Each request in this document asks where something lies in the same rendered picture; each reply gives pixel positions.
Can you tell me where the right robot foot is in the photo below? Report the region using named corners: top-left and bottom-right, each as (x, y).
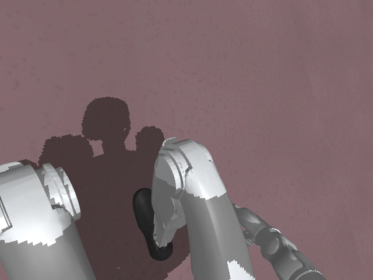
top-left (132, 188), bottom-right (173, 261)

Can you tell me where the right robot hand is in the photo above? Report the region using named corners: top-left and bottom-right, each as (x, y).
top-left (232, 203), bottom-right (270, 247)

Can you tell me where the right robot arm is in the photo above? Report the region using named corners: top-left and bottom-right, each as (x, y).
top-left (255, 226), bottom-right (326, 280)

